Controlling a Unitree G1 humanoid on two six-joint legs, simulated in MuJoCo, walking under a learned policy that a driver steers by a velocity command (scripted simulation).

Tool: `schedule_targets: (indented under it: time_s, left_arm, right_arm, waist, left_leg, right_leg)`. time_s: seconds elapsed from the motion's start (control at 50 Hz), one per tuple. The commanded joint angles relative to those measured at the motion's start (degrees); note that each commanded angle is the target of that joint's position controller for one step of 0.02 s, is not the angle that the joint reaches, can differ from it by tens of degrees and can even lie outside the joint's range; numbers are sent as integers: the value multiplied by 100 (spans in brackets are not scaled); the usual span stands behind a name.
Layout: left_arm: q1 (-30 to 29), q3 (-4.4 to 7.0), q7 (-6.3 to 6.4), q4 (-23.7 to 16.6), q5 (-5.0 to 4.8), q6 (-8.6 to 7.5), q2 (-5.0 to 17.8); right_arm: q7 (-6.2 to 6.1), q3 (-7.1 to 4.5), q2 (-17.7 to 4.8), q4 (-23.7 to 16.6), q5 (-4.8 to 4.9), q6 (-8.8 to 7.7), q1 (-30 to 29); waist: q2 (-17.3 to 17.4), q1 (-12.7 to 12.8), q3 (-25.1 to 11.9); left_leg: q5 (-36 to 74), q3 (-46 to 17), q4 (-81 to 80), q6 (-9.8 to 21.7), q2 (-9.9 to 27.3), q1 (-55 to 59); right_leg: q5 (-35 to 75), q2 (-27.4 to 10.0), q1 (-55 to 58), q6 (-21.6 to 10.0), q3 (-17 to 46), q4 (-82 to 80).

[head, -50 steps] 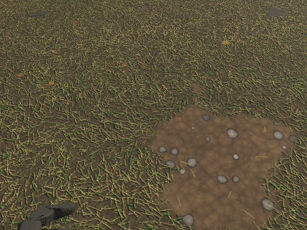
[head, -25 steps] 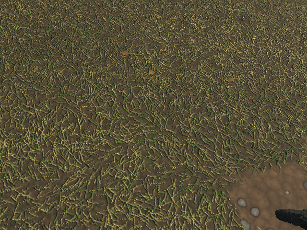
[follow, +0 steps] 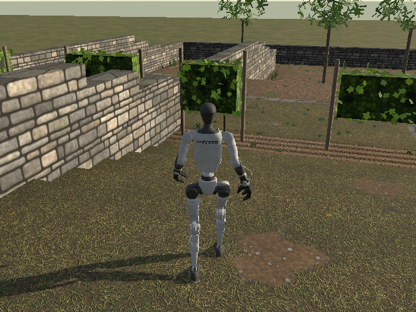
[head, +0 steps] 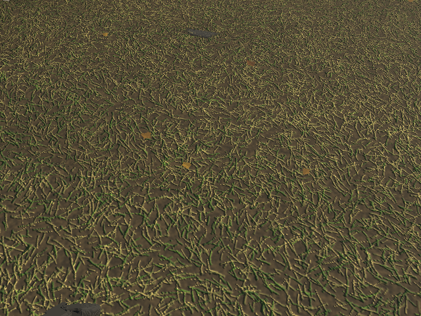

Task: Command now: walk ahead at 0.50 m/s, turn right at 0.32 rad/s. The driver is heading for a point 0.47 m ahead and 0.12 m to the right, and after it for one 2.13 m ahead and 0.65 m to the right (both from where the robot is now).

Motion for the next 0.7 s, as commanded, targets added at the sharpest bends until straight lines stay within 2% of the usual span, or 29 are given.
schedule_targets:
  time_s: [0.02,0.04,0.06,0.08,0.1,0.12,0.18,0.24,0.28,0.32,0.36,0.4,0.42,0.44,0.46,0.48,0.5,0.52,0.54,0.56,0.58,0.6,0.62,0.7]
  left_arm:
    - [1907,503,29,19,-60,-12,1488]
    - [1939,384,64,0,-136,23,1014]
    - [1561,364,105,-81,-86,63,952]
    - [1288,357,126,-154,-25,96,941]
    - [1102,323,141,-218,16,107,857]
    - [993,295,162,-284,54,101,798]
    - [933,314,228,-268,-9,91,836]
    - [1117,388,333,-151,-51,140,1033]
    - [1282,393,383,-70,-77,204,1037]
    - [1528,408,409,36,-104,260,1053]
    - [1644,402,430,79,-123,324,998]
    - [1627,411,456,77,-109,375,985]
    - [1551,415,462,49,-103,402,967]
    - [1451,386,457,6,-88,420,879]
    - [1414,285,434,-73,-53,404,596]
    - [1968,166,424,-182,-66,375,211]
    - [2356,141,427,-270,-153,354,370]
    - [2014,275,426,-174,-184,367,892]
    - [1504,322,422,-255,-138,406,997]
    - [1280,329,416,-325,-89,423,925]
    - [1204,351,395,-363,-69,439,854]
    - [1265,338,365,-370,-99,466,740]
    - [1287,317,346,-377,-114,489,619]
    - [930,247,316,-541,-84,519,433]
  right_arm:
    - [11,50,-188,-549,-141,-219,608]
    - [97,-16,-647,-637,7,-347,85]
    - [149,-42,-745,-826,153,-444,-490]
    - [142,-26,-699,-907,88,-515,-797]
    - [126,-56,-685,-924,-17,-529,-848]
    - [117,-68,-644,-940,-54,-498,-731]
    - [56,-35,-464,-913,-96,-355,-599]
    - [26,46,-264,-1066,-106,-327,-1221]
    - [52,78,-176,-1124,-78,-366,-1622]
    - [96,67,-199,-1189,-19,-410,-1946]
    - [128,16,-312,-1245,18,-443,-2103]
    - [149,-62,-461,-1234,48,-484,-2039]
    - [148,-109,-524,-1188,73,-516,-1853]
    - [126,-176,-617,-1085,65,-544,-1449]
    - [85,-258,-819,-1015,-29,-573,-796]
    - [43,-368,-1255,-941,-134,-537,-81]
    - [109,-382,-1186,-738,11,-444,224]
    - [114,-262,-693,-840,84,-408,-64]
    - [97,-207,-523,-858,56,-357,-299]
    - [94,-161,-431,-837,15,-333,-522]
    - [81,-121,-320,-798,-22,-334,-661]
    - [72,-108,-282,-763,-48,-345,-730]
    - [74,-116,-265,-713,-38,-371,-736]
    - [82,-221,-514,-480,-35,-427,-662]
  waist:
    - [-1494,611,-2119]
    - [-913,880,-1824]
    - [-533,875,-1007]
    - [-56,752,-542]
    - [112,561,-273]
    - [-40,381,-283]
    - [-269,217,-203]
    - [-296,401,-53]
    - [-374,575,-77]
    - [-403,704,-113]
    - [-443,709,-112]
    - [-569,596,-130]
    - [-660,471,-169]
    - [-655,227,-330]
    - [-441,-96,-929]
    - [673,-86,-1791]
    - [1896,7,-2018]
    - [1101,-114,-1154]
    - [666,-150,-528]
    - [487,-45,-139]
    - [584,73,40]
    - [719,169,105]
    - [764,201,97]
    - [500,192,139]
  left_leg:
    - [-169,-107,4384,-298,-237,-3575]
    - [-205,-673,4784,-238,52,-4246]
    - [281,-583,4649,-200,301,-4540]
    - [612,-480,4269,-188,475,-4481]
    - [849,-452,3848,-236,622,-4246]
    - [976,-460,3606,-298,696,-3939]
    - [1097,-277,2882,-585,732,-3696]
    - [2165,-175,1658,-767,594,-3472]
    - [2952,-138,852,-786,393,-3055]
    - [3343,-156,436,-766,232,-2776]
    - [3151,-302,68,-691,181,-2722]
    - [2718,-393,-147,-544,174,-2564]
    - [2525,-361,-237,-431,182,-2303]
    - [2590,-277,-512,-268,232,-1689]
    - [2493,-720,-408,58,817,-483]
    - [1928,-2480,-407,769,2085,1512]
    - [379,-4414,-908,1272,2826,1950]
    - [-436,-3999,-1137,1066,2601,1280]
    - [-123,-3130,-1204,836,2336,588]
    - [492,-2501,-1363,750,2071,-36]
    - [961,-2023,-1500,690,1870,-422]
    - [1269,-1629,-1644,656,1727,-716]
    - [1524,-1360,-1753,694,1679,-843]
    - [2499,-599,-1973,865,1776,-769]
  right_leg:
    - [-514,-2029,5019,-1770,4306,-760]
    - [-1428,-1939,4999,-1537,4392,-1113]
    - [-1301,-1788,4253,-1350,3694,-1279]
    - [-788,-1580,3492,-1264,3230,-1399]
    - [-176,-1396,2914,-1218,2883,-1516]
    - [241,-1251,2573,-1227,2695,-1622]
    - [897,-1046,1916,-1285,2206,-1780]
    - [901,-737,1433,-1080,1776,-1786]
    - [719,-553,1258,-875,1650,-1662]
    - [488,-598,1310,-783,1840,-1518]
    - [204,-702,1650,-729,2203,-1242]
    - [125,-838,1993,-659,2577,-909]
    - [192,-862,2052,-614,2703,-733]
    - [302,-708,1980,-486,2638,-376]
    - [125,-443,1619,-303,2344,671]
    - [-1485,296,119,96,1541,2505]
    - [-3186,272,-1155,237,1196,3744]
    - [-2766,-86,-1612,302,1259,4234]
    - [-2283,-251,-1669,349,1034,4341]
    - [-1923,-398,-1568,382,959,4150]
    - [-1672,-564,-1417,392,953,3921]
    - [-1532,-670,-1189,402,883,3800]
    - [-1451,-712,-1098,422,798,3712]
    - [-797,-841,-1358,541,782,2950]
